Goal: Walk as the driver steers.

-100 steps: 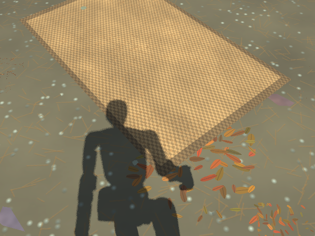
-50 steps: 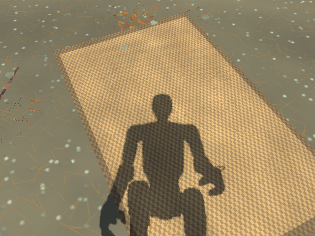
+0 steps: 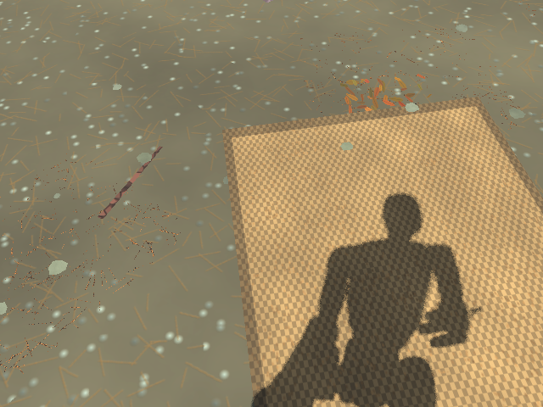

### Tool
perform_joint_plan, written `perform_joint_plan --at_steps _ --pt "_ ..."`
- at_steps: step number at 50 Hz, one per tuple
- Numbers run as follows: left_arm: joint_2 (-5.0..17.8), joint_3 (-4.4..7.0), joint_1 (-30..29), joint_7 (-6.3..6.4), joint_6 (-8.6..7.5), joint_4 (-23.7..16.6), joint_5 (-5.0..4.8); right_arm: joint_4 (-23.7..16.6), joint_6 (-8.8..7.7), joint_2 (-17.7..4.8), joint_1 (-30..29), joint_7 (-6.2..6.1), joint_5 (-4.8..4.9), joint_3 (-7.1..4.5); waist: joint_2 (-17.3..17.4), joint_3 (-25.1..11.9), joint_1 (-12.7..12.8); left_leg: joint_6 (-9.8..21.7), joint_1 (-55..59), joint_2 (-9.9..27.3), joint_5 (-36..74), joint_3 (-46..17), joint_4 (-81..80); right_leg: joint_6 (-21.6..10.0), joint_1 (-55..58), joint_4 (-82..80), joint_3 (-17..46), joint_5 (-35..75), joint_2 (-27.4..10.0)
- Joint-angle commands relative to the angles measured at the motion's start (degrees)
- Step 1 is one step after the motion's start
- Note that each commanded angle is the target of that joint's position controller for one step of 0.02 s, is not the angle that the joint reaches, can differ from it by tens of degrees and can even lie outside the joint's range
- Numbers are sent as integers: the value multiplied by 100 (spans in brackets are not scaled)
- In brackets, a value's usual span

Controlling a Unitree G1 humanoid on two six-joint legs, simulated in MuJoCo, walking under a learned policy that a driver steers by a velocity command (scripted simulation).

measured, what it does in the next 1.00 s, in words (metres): walks ahead, turning right: left foot, then right foot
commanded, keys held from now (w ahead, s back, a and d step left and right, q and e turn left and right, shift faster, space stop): w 0.26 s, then w+e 0.74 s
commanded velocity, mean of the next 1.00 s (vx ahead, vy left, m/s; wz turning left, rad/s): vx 0.49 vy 0.00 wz -0.30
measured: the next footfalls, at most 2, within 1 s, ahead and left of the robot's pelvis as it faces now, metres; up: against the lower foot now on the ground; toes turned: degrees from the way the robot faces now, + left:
left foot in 0.12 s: +0.22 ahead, +0.11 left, +0.00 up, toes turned +4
right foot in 0.66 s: +0.51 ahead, -0.07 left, +0.00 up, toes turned -14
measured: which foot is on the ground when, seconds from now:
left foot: up 0.00-0.10, down 0.12-0.64, up 0.66-1.00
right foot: down 0.00-0.12, up 0.14-0.64, down 0.66-1.00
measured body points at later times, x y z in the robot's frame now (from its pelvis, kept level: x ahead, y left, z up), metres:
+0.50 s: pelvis +0.27 +0.04 +0.00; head +0.29 +0.04 +0.45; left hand +0.42 +0.27 -0.13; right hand +0.22 -0.21 -0.14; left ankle +0.18 +0.11 -0.74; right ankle +0.42 -0.10 -0.69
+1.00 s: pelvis +0.54 -0.03 +0.00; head +0.57 -0.05 +0.45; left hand +0.64 +0.24 -0.12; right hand +0.62 -0.32 -0.11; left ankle +0.74 +0.10 -0.68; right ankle +0.47 -0.06 -0.74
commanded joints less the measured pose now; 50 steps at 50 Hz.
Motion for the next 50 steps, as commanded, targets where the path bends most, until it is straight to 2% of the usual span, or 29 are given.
perform_joint_plan --at_steps 1,3,4,5,6,7,8,9,10,12,14,17,22,26,27,29,31,32,33,34,35,36,37,38,39,40,42,44,50 --pt "960 185 344 45 -41 -72 16 -676 -134 -181 -1109 -6 34 32 -1045 645 92 163 -57 -238 -188 364 -608 -758 -83 79 628 2820 -1348" --pt "1052 199 181 57 -21 -45 14 -587 -157 -290 -740 -67 35 -9 -1081 491 -173 386 779 -450 -420 431 -904 -657 -113 550 524 4049 -1430" --pt "1114 211 110 60 -9 -26 0 -411 -181 -397 -195 -123 34 -66 -1037 199 -440 509 1503 -626 -446 467 -1105 -580 -107 1167 411 4912 -1381" --pt "1117 204 6 60 11 -26 -32 -98 -239 -537 736 -188 6 -141 -835 -316 -870 665 2726 -681 -189 451 -1400 -462 -420 2201 160 5035 -1174" --pt "969 149 -98 52 11 -166 -63 113 -304 -890 1731 -268 -128 -244 -489 -974 -1276 908 4248 243 -738 -503 -1452 -372 -1530 3640 13 3474 -962" --pt "219 -17 439 -4 17 -382 -240 205 -304 -1549 2244 -297 -214 -385 1096 -1850 -1060 1565 5850 2111 -1429 -3352 -1914 -109 -3506 5787 -326 -535 -29" --pt "888 165 133 31 27 -289 -90 235 -235 -1325 2091 -270 25 -366 558 -1731 -1112 1655 5280 2089 -1494 -4212 -2496 -229 -3911 6394 382 -1198 24" --pt "892 194 -354 10 23 -449 -59 200 -232 -1032 1427 -259 69 -270 339 -724 -804 1484 4470 1797 -1409 -3157 -2512 -300 -4163 6450 410 -694 -337" --pt "769 148 -600 -28 -18 -479 -42 161 -276 -660 1053 -232 66 -174 89 -254 -682 1352 3685 1506 -837 -2492 -2721 -310 -4018 6122 370 -281 -530" --pt "643 145 -545 -91 98 -406 95 255 -345 -369 842 -254 103 -79 209 117 -344 1067 2812 987 -193 -1602 -3014 -226 -3524 5611 280 -38 -740" --pt "511 129 -455 -168 222 -345 112 377 -436 -365 1020 -266 115 -68 177 103 -228 1093 2662 904 337 -1224 -3178 -142 -3387 5465 183 54 -720" --pt "504 131 -1055 -228 312 -514 90 546 -522 -471 1316 -284 119 -91 116 394 -270 1077 2692 904 460 -720 -3487 -61 -3972 5123 215 566 -771" --pt "424 51 -2139 -276 285 -872 52 674 -564 -411 1563 -303 124 -30 63 609 -443 861 2856 743 1270 131 -3523 -52 -4124 3715 23 1694 -591" --pt "393 -24 -2839 -315 265 -1160 72 858 -556 -494 1953 -394 118 -18 15 708 -637 753 3498 910 2089 500 -3359 -242 -3973 2801 -427 1830 -462" --pt "419 -20 -2895 -318 259 -1209 80 899 -536 -535 2010 -419 108 -22 20 692 -631 723 3754 967 2482 571 -3188 -320 -3944 2657 -506 1656 -397" --pt "499 17 -2722 -294 260 -1207 98 923 -486 -667 1976 -473 88 -42 143 477 -497 643 4177 1036 4137 758 -2527 -528 -3584 2505 -734 1125 -107" --pt "674 108 -2002 -251 257 -1030 122 913 -387 -832 1908 -513 47 -87 314 0 -175 602 4355 1082 5464 918 -1195 -795 -2784 2420 -912 479 294" --pt "818 195 -1280 -229 223 -814 154 871 -328 -894 1875 -512 59 -104 261 -405 129 548 4038 1040 5113 994 -88 -960 -1855 2068 -838 513 443" --pt "1206 352 -405 -160 208 -593 235 715 -324 -867 1773 -489 86 -92 -65 -893 536 420 2908 903 3625 1034 1497 -1282 -442 1832 46 270 -123" --pt "1858 531 -404 -86 248 -673 221 363 -364 -244 2069 -354 171 16 -1439 -1412 131 107 410 -205 -1471 974 3783 -2182 1323 1624 3019 457 -1898" --pt "1817 528 -347 -104 321 -674 -9 179 -428 -673 1459 -325 131 -82 -862 -1671 305 105 -429 -556 -2270 -307 4501 -2415 1489 887 4368 667 -2131" --pt "1666 492 -722 -64 339 -658 -43 -8 -504 -612 1018 -297 150 -51 -554 -805 148 154 -882 -140 -1657 -536 4236 -2185 875 762 3391 865 -1982" --pt "1350 419 -970 -51 327 -668 -54 -17 -556 -588 987 -301 151 -26 -161 -319 -53 145 -662 72 -1286 -481 3684 -1928 99 626 2834 1373 -1774" --pt "1176 371 -1198 -31 300 -693 -51 17 -512 -561 995 -313 95 -36 23 -12 -285 90 -333 209 -1207 -480 3250 -1701 -530 532 2378 1865 -1478" --pt "1038 320 -1334 -7 269 -702 -84 4 -394 -528 1100 -309 -8 -27 -37 33 -478 -8 31 279 -1208 -494 2954 -1590 -966 444 2023 2201 -1225" --pt "1024 299 -1344 -10 220 -716 -95 8 -276 -474 1189 -289 -62 -22 -128 -24 -560 -87 256 296 -1233 -480 2732 -1553 -1166 401 1830 2395 -1104" --pt "1176 329 -1186 -24 133 -683 -111 -78 -126 -391 1117 -249 -90 -8 -220 -20 -602 -229 279 292 -1134 -351 2325 -1547 -1381 327 1613 2624 -917" --pt "1305 360 -1005 -26 123 -679 -100 -263 -77 -390 688 -229 -84 0 -333 110 -502 -343 63 306 -705 -265 1815 -1463 -1486 201 1567 2377 -790" --pt "1348 381 -354 -18 171 -655 -85 -732 -87 -448 -585 -188 -13 41 -574 225 16 -402 -409 121 384 -286 300 -1167 -801 366 1785 2282 -688"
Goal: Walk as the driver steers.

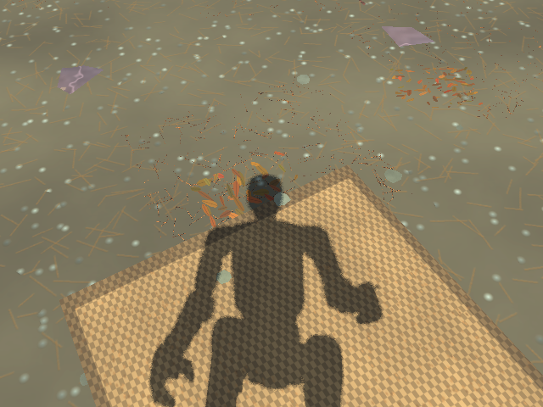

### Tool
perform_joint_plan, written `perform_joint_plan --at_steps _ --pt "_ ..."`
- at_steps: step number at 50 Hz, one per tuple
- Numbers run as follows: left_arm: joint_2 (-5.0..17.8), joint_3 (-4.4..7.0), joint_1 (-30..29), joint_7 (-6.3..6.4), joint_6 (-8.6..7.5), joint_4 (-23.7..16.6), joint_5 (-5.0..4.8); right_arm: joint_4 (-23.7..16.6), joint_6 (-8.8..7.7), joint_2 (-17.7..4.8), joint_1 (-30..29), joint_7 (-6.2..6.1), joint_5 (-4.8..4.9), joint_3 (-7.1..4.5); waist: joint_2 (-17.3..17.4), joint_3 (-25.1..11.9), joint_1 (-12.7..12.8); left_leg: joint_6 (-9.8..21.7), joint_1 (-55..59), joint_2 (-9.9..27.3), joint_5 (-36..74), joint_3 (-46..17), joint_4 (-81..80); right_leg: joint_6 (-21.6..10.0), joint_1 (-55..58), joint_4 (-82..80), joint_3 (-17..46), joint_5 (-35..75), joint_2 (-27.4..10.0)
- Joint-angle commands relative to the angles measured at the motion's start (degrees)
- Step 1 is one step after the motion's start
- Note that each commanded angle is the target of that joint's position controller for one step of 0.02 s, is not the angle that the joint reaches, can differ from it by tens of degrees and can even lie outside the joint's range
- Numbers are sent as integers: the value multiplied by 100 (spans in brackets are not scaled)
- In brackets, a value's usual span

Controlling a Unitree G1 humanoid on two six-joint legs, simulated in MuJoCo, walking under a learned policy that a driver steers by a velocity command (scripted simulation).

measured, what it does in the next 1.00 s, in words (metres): walks ahead: left foot, then right foot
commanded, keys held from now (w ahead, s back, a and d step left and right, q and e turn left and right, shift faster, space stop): w+e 0.08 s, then w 0.66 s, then no key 0.26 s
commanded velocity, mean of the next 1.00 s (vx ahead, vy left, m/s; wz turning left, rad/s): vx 0.45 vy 0.00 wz -0.18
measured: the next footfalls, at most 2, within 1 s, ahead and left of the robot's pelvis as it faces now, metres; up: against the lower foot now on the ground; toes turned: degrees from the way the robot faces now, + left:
left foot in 0.18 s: +0.28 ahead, +0.13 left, +0.00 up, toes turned -6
right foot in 0.70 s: +0.52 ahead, -0.10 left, +0.00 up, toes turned -12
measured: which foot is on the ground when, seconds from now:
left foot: up 0.00-0.16, down 0.18-0.72, up 0.74-1.00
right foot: down 0.00-0.18, up 0.20-0.68, down 0.70-1.00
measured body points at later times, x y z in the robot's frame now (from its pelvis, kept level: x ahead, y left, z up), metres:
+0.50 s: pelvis +0.28 +0.05 +0.00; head +0.30 +0.06 +0.45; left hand +0.46 +0.27 -0.12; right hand +0.23 -0.21 -0.12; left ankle +0.25 +0.14 -0.74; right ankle +0.34 -0.11 -0.69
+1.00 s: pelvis +0.50 -0.04 +0.00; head +0.53 -0.06 +0.45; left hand +0.56 +0.21 -0.13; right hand +0.55 -0.30 -0.14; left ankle +0.60 +0.09 -0.69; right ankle +0.48 -0.10 -0.74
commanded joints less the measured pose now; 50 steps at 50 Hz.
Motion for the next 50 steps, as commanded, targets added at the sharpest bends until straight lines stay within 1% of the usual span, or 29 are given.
perform_joint_plan --at_steps 1,3,5,7,8,9,10,11,12,13,14,17,20,23,26,29,32,33,34,35,36,37,38,39,40,42,44,47,50 --pt "903 199 397 43 -47 -266 23 -559 -78 -391 -682 25 37 -43 -537 -28 145 -10 -103 -300 408 233 -560 -623 213 -276 1240 2044 -1425" --pt "942 204 506 69 -33 -285 66 -694 -124 -423 -949 38 65 -19 -577 -13 232 46 -37 -427 353 239 -905 -607 436 -67 1364 2343 -1488" --pt "1010 214 434 112 -36 -338 97 -754 -178 -502 -900 42 86 -19 -655 -34 142 164 337 -511 214 196 -1304 -494 538 131 1484 2557 -1590" --pt "1061 211 175 129 -70 -404 107 -595 -235 -646 -285 12 92 -72 -731 -154 -164 373 1436 -675 -77 269 -1691 -264 285 449 1465 3072 -1623" --pt "1076 202 105 111 -100 -398 98 -394 -277 -755 337 -37 83 -134 -628 -415 -446 496 2244 -833 -185 380 -1905 -155 212 1066 1340 3628 -1478" --pt "960 158 114 70 -140 -375 68 -207 -353 -924 1081 -100 30 -206 -330 -856 -807 679 3308 -589 -138 206 -2151 -27 -104 2154 1017 3444 -1127" --pt "526 27 248 47 -187 -535 47 -177 -384 -1330 2020 -191 -86 -282 324 -1718 -1083 975 4533 801 -1245 -1333 -2276 92 -826 3813 597 1669 -791" --pt "270 -3 1132 26 -168 -561 -101 -40 -299 -1841 1947 -165 -105 -427 1831 -1954 -525 1702 5323 1831 -1546 -4144 -3199 288 -2482 5099 102 -1839 102" --pt "700 25 828 82 -86 -378 109 -130 -238 -1242 1493 -108 38 -342 624 -1149 -450 1663 4660 1647 -2361 -4088 -3299 219 -3020 5535 301 -1483 -408" --pt "720 31 254 24 -79 -455 140 -203 -243 -803 1083 -76 95 -239 30 -495 -457 1543 3929 1331 -2101 -3063 -3344 235 -2979 5375 280 -930 -590" --pt "622 0 -38 -14 -84 -532 137 -162 -262 -620 924 -57 63 -185 -101 -246 -410 1425 3506 1030 -1279 -2314 -3427 266 -2874 5121 232 -658 -741" --pt "502 -41 -103 -113 36 -551 229 111 -389 -544 1183 -54 121 -139 398 -246 -266 1290 3174 566 426 -1210 -3544 396 -2543 4687 56 -523 -875" --pt "422 -91 -479 -162 84 -673 251 306 -481 -627 1472 -24 197 -164 355 -186 -249 1432 3298 551 944 -815 -3755 509 -2958 4390 -142 -249 -997" --pt "312 -190 -1297 -209 69 -935 248 461 -442 -575 1686 -23 210 -149 305 43 -383 1432 3310 387 1069 -430 -3990 651 -3272 3550 -489 349 -1232" --pt "145 -312 -1956 -236 35 -1122 199 607 -428 -646 1925 -11 213 -162 327 105 -549 1336 3263 249 1476 -81 -3969 671 -2883 2476 -790 854 -1209" --pt "224 -327 -2284 -205 15 -1214 166 751 -401 -763 2180 -21 191 -186 327 128 -635 1290 3542 422 1779 -72 -3798 554 -2586 1905 -914 884 -1103" --pt "345 -286 -2207 -144 -19 -1221 184 853 -343 -837 2178 -62 168 -201 312 114 -496 1214 3916 619 2601 -76 -3346 319 -2197 1536 -951 455 -955" --pt "398 -249 -1851 -111 -44 -1104 208 876 -322 -873 2137 -75 172 -207 295 -63 -319 1148 3981 580 3287 8 -2865 221 -1700 1338 -1003 313 -801" --pt "481 -188 -1111 -66 -95 -839 251 902 -289 -855 2107 -82 195 -195 122 -443 14 1046 3846 384 3638 218 -1959 81 -754 956 -1065 438 -651" --pt "764 -81 -156 -2 -152 -562 348 816 -288 -727 2076 -87 212 -146 -116 -1035 373 930 3043 150 2734 390 -731 -148 631 934 -500 278 -1165" --pt "1349 62 496 68 -161 -516 451 518 -302 -189 2306 -57 324 -9 -1223 -1786 402 688 1344 -542 -79 780 1287 -632 2133 605 1836 -444 -2865" --pt "1398 111 428 42 -61 -457 188 596 -267 -541 2455 -85 238 -133 -1488 -1943 279 710 450 -1012 -2386 295 2260 -999 2122 -82 3390 -425 -3319" --pt "1044 31 -159 34 -32 -515 68 586 -228 -715 2095 -103 166 -197 -867 -962 30 736 157 -647 -2035 35 2481 -904 1343 -65 2465 102 -3075" --pt "660 -73 -558 16 -81 -567 52 559 -245 -527 1859 -79 170 -147 -583 -413 -117 704 297 -485 -1686 45 2263 -820 565 -157 1664 1261 -2814" --pt "436 -140 -760 10 -133 -543 67 609 -213 -372 1849 -80 181 -124 -508 -201 -326 653 609 -329 -1526 81 1906 -603 89 -234 1013 2298 -2502" --pt "279 -203 -822 27 -218 -427 68 747 -60 -262 2061 -62 69 -111 -589 -232 -568 500 1229 -327 -1432 167 1586 -431 -427 -224 232 3912 -2194" --pt "409 -182 -679 26 -285 -294 49 760 22 -207 2079 -36 74 -122 -600 -413 -675 413 1351 -443 -1187 246 1398 -474 -412 -201 -94 4791 -2113" --pt "439 -202 -600 56 -249 -139 47 717 86 -147 1692 -41 72 -97 -647 -363 -653 339 1248 -430 -691 358 714 -421 -399 -215 -462 4878 -1938" --pt "406 -239 -422 89 -185 42 60 634 99 -58 1143 -84 103 -22 -741 -318 -466 344 1469 -451 -270 507 -221 -327 -360 -151 -650 4742 -1832"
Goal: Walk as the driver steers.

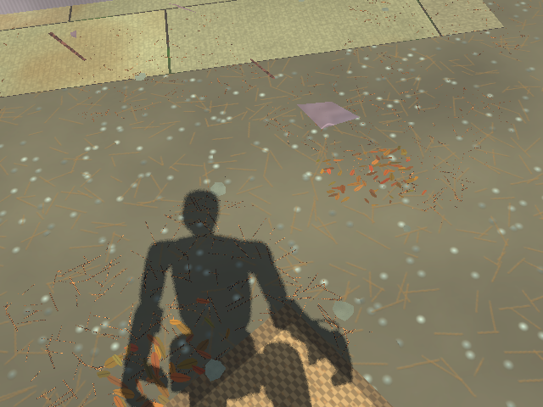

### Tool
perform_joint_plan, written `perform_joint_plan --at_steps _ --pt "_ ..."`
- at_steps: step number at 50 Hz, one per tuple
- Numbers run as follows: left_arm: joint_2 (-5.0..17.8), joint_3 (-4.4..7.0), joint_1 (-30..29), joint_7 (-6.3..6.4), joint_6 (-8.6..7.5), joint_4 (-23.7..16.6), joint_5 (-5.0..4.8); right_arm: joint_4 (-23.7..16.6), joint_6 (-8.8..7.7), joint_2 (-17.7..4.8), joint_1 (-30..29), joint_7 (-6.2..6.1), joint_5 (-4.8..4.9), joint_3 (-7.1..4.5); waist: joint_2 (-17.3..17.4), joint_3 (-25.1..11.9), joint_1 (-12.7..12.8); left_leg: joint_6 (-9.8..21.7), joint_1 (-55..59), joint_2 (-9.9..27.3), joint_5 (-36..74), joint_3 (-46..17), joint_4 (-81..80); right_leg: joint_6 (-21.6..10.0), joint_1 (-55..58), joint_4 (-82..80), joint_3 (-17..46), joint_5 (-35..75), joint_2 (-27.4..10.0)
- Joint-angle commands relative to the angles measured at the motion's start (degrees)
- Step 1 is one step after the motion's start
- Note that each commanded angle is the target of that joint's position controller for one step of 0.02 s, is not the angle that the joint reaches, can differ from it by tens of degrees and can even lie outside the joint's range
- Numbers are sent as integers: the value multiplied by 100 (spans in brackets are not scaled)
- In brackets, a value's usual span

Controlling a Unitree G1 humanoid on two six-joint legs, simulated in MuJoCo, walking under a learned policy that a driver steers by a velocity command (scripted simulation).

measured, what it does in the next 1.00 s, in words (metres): walks ahead: left foot, then left foot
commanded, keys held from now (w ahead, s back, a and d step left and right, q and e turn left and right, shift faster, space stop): no key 0.30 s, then w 0.70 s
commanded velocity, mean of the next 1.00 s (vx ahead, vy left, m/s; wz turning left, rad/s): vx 0.28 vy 0.00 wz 0.00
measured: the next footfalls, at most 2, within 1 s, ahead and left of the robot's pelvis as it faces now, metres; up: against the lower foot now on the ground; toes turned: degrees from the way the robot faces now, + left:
left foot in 0.16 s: +0.15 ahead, +0.11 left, +0.00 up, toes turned +2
left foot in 0.64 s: +0.24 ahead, +0.13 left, +0.00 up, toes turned +3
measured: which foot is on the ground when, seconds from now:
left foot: up 0.00-0.14, down 0.16-0.46, up 0.48-0.62, down 0.64-1.00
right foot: down 0.00-0.66, up 0.68-1.00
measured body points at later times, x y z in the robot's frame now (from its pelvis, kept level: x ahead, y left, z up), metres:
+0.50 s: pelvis +0.10 +0.03 -0.02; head +0.10 +0.03 +0.43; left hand +0.06 +0.27 -0.17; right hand +0.13 -0.22 -0.16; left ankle +0.11 +0.11 -0.74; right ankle +0.00 -0.07 -0.75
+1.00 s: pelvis +0.29 +0.07 +0.00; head +0.31 +0.07 +0.44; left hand +0.44 +0.30 -0.14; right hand +0.22 -0.16 -0.15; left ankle +0.20 +0.13 -0.75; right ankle +0.44 -0.07 -0.70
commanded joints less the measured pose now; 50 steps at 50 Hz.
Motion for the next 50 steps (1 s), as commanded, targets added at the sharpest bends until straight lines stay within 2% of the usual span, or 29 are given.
perform_joint_plan --at_steps 1,5,7,8,9,10,11,13,14,15,17,20,22,24,25,26,29,30,31,32,33,34,35,36,37,39,41,45,50 --pt "681 104 8 47 -40 -151 9 -61 26 -114 325 -55 27 28 -774 -485 -122 -2 843 -95 424 215 -655 -527 -95 -90 382 4477 -1360" --pt "646 84 128 99 52 73 33 28 -12 -165 223 -172 45 46 -750 -419 -32 164 1186 -187 165 208 -1423 -541 162 287 627 4155 -1534" --pt "597 63 -5 142 97 143 -22 178 -89 -112 475 -217 27 66 -539 -365 -217 283 1861 -174 821 157 -2537 -330 42 675 701 3405 -1434" --pt "545 45 135 157 83 157 -7 282 -162 -369 712 -253 2 20 -199 -554 -207 334 2569 259 2320 -289 -2793 -91 -201 921 691 2487 -1218" --pt "396 22 674 165 82 214 17 321 -200 -748 847 -267 8 -45 331 -797 102 599 3182 1001 4238 -885 -2413 61 -561 1149 514 580 -843" --pt "150 -24 1086 197 188 493 -49 349 -143 -599 720 -251 113 -7 725 -960 100 1234 3040 1431 4554 -1308 -2417 164 -533 1273 325 -1069 -447" --pt "314 10 909 242 280 550 -24 325 -100 -367 568 -228 114 55 636 -764 42 1323 2677 1446 3866 -1516 -2676 194 -446 1215 355 -1431 -377" --pt "319 12 570 224 370 564 9 282 -32 -229 41 -217 74 114 474 -424 185 872 2011 937 2213 -1165 -2933 198 -90 580 507 -877 -460" --pt "335 10 441 204 384 589 35 298 -16 -241 -26 -232 93 103 359 -152 142 644 1822 655 1677 -903 -2962 211 -78 358 605 -520 -580" --pt "328 2 396 197 378 645 44 371 -14 -249 61 -245 119 86 185 -103 68 510 1877 457 1570 -709 -2910 216 -31 280 683 -188 -686" --pt "315 10 487 194 331 748 32 547 0 -357 364 -234 168 1 -25 -255 4 567 2141 189 204 -558 -2769 79 -113 358 618 -985 -610" --pt "327 31 467 169 264 748 58 513 10 -353 276 -131 126 -74 -313 369 -3 767 1533 130 -1801 -715 -2771 -240 -514 206 938 -2251 -739" --pt "400 66 678 168 191 782 26 396 -71 -223 23 -69 124 -63 -578 656 140 746 795 -55 -1773 -551 -2392 -470 -160 -121 1459 -2474 -1057" --pt "752 197 992 195 117 929 11 172 -203 -59 -401 -4 46 -41 -1150 872 261 563 -177 -416 -970 287 -1391 -810 690 -655 2319 -1798 -1897" --pt "800 234 1019 198 83 963 40 94 -259 -120 -506 3 -17 -61 -1098 953 262 548 -513 -303 -917 423 -1230 -935 1008 -558 2420 -848 -2208" --pt "742 242 1126 184 48 997 78 42 -301 -179 -586 5 5 -91 -956 875 315 545 -693 -218 -1048 389 -1095 -983 1298 -442 2374 -41 -2316" --pt "734 275 1094 137 14 1040 129 -37 -342 -192 -495 52 126 -144 -857 669 218 544 -472 -162 -1001 394 -1059 -817 1428 -266 1900 853 -2190" --pt "742 279 859 121 16 992 92 1 -347 -134 -279 71 145 -149 -846 611 33 554 142 -263 -713 507 -1368 -661 1032 -146 1588 981 -1985" --pt "736 267 419 99 15 888 32 201 -350 -41 349 78 154 -161 -770 456 -379 604 1469 -518 -290 714 -1885 -430 200 249 1073 1500 -1629" --pt "682 244 248 71 -9 831 6 578 -346 -200 1337 55 124 -277 -448 59 -800 700 3078 -662 -92 560 -2062 -223 -690 1196 649 2146 -1242" --pt "527 178 78 31 -36 604 -41 763 -363 -842 2395 -34 7 -467 647 -444 -1257 1109 4210 611 -1217 -1416 -2987 130 -1822 3192 -23 1372 -561" --pt "251 140 242 20 -42 459 -2 875 -328 -1175 2658 -26 -29 -486 1401 -720 -1030 1612 4477 1868 -1271 -3758 -3954 163 -2777 4842 158 -1994 107" --pt "451 207 -69 18 6 385 107 758 -261 -882 1921 -41 38 -386 448 -255 -625 1580 3786 1858 -1492 -3454 -3837 -1 -3013 5444 768 -1845 -344" --pt "398 202 -204 -33 -9 343 80 566 -266 -639 1308 -28 49 -305 -30 135 -394 1461 3179 1679 -1233 -2812 -3873 -75 -3011 5394 796 -1256 -592" --pt "302 197 -187 -62 -22 355 64 506 -298 -467 983 -17 58 -235 -203 254 -197 1287 2809 1414 -943 -2280 -4017 -88 -2858 5102 761 -865 -762" --pt "206 200 58 -101 68 438 135 538 -378 -218 848 -43 77 -119 9 215 35 1048 2502 1007 -89 -1484 -4169 40 -2467 4702 626 -556 -879" --pt "226 227 -43 -137 147 380 128 687 -451 -274 1174 -76 80 -95 71 176 68 1069 2584 924 727 -1111 -4197 153 -2542 4502 462 -373 -849" --pt "219 228 -1066 -172 211 -3 107 829 -480 -325 1529 -94 86 -55 99 400 -86 1123 2786 833 1362 -704 -4364 370 -3186 3646 243 178 -897" --pt "113 168 -2096 -195 184 -420 47 929 -500 -283 1756 -105 78 -26 197 462 -297 1087 2930 739 2098 -315 -4330 377 -2843 2183 -29 833 -688"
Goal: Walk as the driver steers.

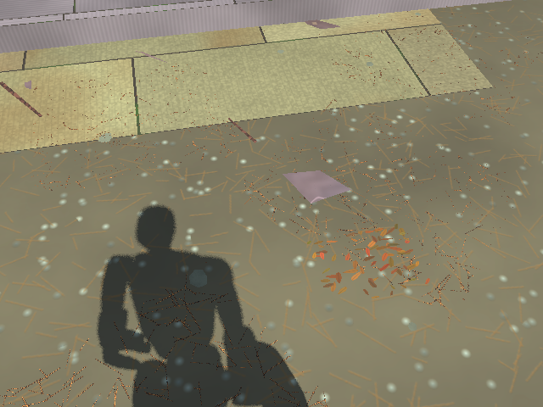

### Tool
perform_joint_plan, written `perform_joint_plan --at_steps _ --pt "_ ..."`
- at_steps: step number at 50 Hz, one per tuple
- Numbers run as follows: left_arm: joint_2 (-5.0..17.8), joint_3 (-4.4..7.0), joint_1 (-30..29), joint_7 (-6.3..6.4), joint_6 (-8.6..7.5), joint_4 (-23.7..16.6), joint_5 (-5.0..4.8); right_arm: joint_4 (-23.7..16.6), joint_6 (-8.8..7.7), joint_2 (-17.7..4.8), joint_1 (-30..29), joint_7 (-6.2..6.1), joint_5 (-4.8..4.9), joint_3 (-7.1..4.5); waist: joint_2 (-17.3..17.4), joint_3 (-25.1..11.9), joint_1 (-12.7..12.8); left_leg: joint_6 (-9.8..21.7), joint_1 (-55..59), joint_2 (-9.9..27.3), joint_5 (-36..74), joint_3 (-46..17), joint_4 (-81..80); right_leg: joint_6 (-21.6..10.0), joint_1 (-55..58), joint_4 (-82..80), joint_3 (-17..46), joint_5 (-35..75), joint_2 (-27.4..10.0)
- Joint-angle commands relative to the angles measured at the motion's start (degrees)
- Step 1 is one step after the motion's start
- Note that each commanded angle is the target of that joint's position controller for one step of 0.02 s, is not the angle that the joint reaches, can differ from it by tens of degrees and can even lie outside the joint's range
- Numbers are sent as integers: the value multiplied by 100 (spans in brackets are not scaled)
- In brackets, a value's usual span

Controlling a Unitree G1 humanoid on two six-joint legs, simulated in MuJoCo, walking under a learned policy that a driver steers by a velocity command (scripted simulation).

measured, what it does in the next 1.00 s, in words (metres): walks ahead, turning left: right foot, then left foot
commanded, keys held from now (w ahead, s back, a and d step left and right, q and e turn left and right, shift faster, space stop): w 0.20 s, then w+q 0.80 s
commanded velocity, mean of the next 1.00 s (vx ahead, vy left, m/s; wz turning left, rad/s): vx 0.49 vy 0.00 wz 0.34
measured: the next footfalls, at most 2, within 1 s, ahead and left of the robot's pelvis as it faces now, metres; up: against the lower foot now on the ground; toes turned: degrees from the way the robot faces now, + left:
right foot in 0.16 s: +0.27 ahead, -0.11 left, +0.00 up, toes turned -4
left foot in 0.74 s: +0.54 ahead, +0.08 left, +0.00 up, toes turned +20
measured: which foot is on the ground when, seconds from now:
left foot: down 0.00-0.16, up 0.18-0.72, down 0.74-1.00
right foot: up 0.00-0.14, down 0.16-0.72, up 0.74-1.00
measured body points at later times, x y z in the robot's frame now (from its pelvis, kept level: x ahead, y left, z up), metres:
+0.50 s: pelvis +0.27 -0.05 +0.00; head +0.29 -0.05 +0.45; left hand +0.21 +0.19 -0.14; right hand +0.39 -0.28 -0.14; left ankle +0.37 +0.12 -0.67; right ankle +0.23 -0.11 -0.74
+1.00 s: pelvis +0.53 +0.05 +0.00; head +0.56 +0.07 +0.45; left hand +0.58 +0.34 -0.12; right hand +0.65 -0.21 -0.13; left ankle +0.50 +0.07 -0.74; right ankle +0.68 -0.10 -0.67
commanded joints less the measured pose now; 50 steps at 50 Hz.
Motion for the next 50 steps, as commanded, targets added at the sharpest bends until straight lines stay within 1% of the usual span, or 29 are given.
perform_joint_plan --at_steps 1,3,5,6,7,8,9,10,11,12,13,15,17,20,26,30,33,35,36,37,38,39,40,41,42,43,45,47,50 --pt "195 1 -765 -6 -65 -519 -30 -68 -64 -808 374 -40 -3 -137 592 622 -51 657 -449 1538 2445 -672 -412 -49 -16 -654 -250 326 187" --pt "259 22 -872 9 -89 -620 -26 -27 -59 -846 380 -63 -24 -154 577 635 -28 650 -131 1676 2823 -663 -279 -190 45 -895 -235 232 219" --pt "343 69 -673 40 -135 -623 -24 -28 -52 -917 225 -88 -48 -177 576 501 137 569 131 1746 3885 -551 150 -384 434 -1099 -286 -111 367" --pt "411 114 -324 76 -163 -534 -22 -34 -47 -981 135 -98 -62 -196 622 287 301 496 197 1735 4749 -473 620 -492 910 -1167 -348 -350 532" --pt "508 181 353 120 -201 -324 -17 -31 -23 -1036 67 -96 -72 -214 612 -77 578 422 196 1655 5309 -390 1440 -609 1635 -1342 -412 -474 723" --pt "649 269 1346 175 -255 4 34 -57 3 -1026 -11 -81 -50 -207 455 -587 976 311 -281 1430 4938 -213 2630 -751 2867 -1665 -361 -320 711" --pt "1139 405 2349 237 -289 185 184 -232 4 -805 48 -52 -1 -138 -110 -1317 1237 210 -1483 1118 2912 -21 4429 -1047 4321 -1783 1114 -1122 -598" --pt "1529 491 2423 193 -252 197 191 -283 14 -248 729 31 203 -68 -1337 -1892 823 4 -3451 -46 -1558 -81 6432 -1886 5474 -2692 4111 -1747 -2031" --pt "1224 434 1740 153 -199 87 -4 -298 52 -836 164 -5 76 -206 -270 -1315 691 142 -3919 341 -1171 -810 6738 -1613 4802 -3007 3947 -2392 -1726" --pt "853 320 1105 143 -221 -55 -51 -456 28 -868 -307 23 67 -233 -75 -543 506 171 -3944 603 -553 -788 6477 -1391 3868 -3160 2959 -2193 -1566" --pt "569 239 873 128 -280 -56 -22 -466 21 -750 -445 35 66 -219 129 -203 357 170 -3704 796 -226 -768 6169 -1201 3220 -3368 2319 -1488 -1335" --pt "266 133 934 189 -375 92 -34 -388 171 -543 -264 90 -77 -210 -50 -27 80 80 -3173 974 -51 -769 5735 -857 2541 -3536 1344 -668 -964" --pt "326 126 1263 219 -479 219 -42 -419 300 -461 -299 144 -102 -222 -65 19 21 15 -3173 982 43 -713 5605 -807 2439 -3632 925 -196 -902" --pt "508 153 1524 239 -535 263 -35 -673 412 -494 -940 199 -85 -235 -70 244 62 -75 -3867 1089 583 -636 5276 -722 2580 -3818 410 18 -857" --pt "459 91 1963 297 -534 327 -47 -1134 380 -421 -2141 276 -40 -168 -110 439 305 -162 -4225 969 1552 -171 3651 -499 3088 -3729 -483 1197 -672" --pt "534 95 2392 381 -476 470 -30 -1431 361 -392 -2762 307 -72 -115 -148 501 492 21 -4169 791 1408 299 2786 -485 3849 -3427 -839 2188 -851" --pt "709 132 2318 444 -398 465 -4 -1456 363 -513 -2564 297 -96 -171 -345 271 281 334 -3590 402 718 587 2535 -433 4282 -2639 -1126 4290 -980" --pt "894 192 2142 463 -315 392 25 -1271 363 -697 -1828 261 -110 -274 -504 -168 -72 627 -2776 34 118 694 2460 -468 4358 -1415 -1232 5383 -1044" --pt "971 218 2078 435 -269 325 20 -1099 331 -853 -1224 237 -130 -363 -473 -515 -311 787 -2035 -111 15 610 2177 -468 4113 -409 -1226 5060 -1055" --pt "1003 231 1886 386 -259 187 -18 -878 295 -1153 -397 178 -203 -505 -136 -914 -765 1050 -759 159 53 19 1626 -314 3178 1119 -1282 3788 -932" --pt "404 122 2043 270 -290 -187 -123 -923 310 -1806 -237 103 -248 -685 1128 -1440 -491 1852 1101 1929 1 -2669 1514 -3 718 3336 -1212 -914 -38" --pt "710 188 1450 215 -372 -501 -105 -986 394 -1930 -273 118 -78 -701 824 -1678 -499 2221 1394 2440 72 -4701 613 66 -464 4294 75 -2509 703" --pt "704 169 939 180 -454 -677 -96 -972 416 -1796 -577 71 -15 -656 391 -814 -392 1982 826 2318 327 -3723 458 5 -1035 4042 459 -1901 236" --pt "694 149 983 179 -515 -670 -118 -977 390 -1473 -829 52 15 -580 68 -389 -158 1709 123 2124 883 -3156 360 -2 -807 3482 435 -1465 35" --pt "681 163 1091 201 -485 -591 -74 -1018 347 -1264 -1089 32 19 -521 -173 -114 112 1449 -468 1807 1537 -2629 301 41 -453 3004 431 -1338 -113" --pt "652 159 1199 202 -372 -599 44 -1039 297 -1117 -1225 1 68 -464 -124 -90 297 1322 -861 1540 1987 -2238 253 143 -83 2697 441 -1305 -184" --pt "561 147 1260 154 -154 -645 150 -1041 166 -1141 -1124 1 116 -435 43 -189 412 1256 -1126 1275 2569 -1924 235 314 211 2301 387 -1308 -208" --pt "522 128 983 115 -49 -791 147 -1018 111 -1336 -897 12 115 -473 172 -150 377 1189 -1259 1110 2755 -1775 181 441 83 1886 268 -1028 -197" --pt "594 116 195 97 -7 -1112 118 -1015 133 -1378 -481 28 95 -477 377 -2 102 995 -1100 1008 2696 -1859 120 527 -372 1145 198 -390 -164"
Keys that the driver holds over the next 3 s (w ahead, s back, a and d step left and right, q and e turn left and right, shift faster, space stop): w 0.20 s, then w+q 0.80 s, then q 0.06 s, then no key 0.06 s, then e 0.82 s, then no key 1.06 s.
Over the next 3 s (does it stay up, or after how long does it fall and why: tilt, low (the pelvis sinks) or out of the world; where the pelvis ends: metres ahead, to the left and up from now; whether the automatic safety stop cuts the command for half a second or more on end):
stays up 0.69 0.12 0.00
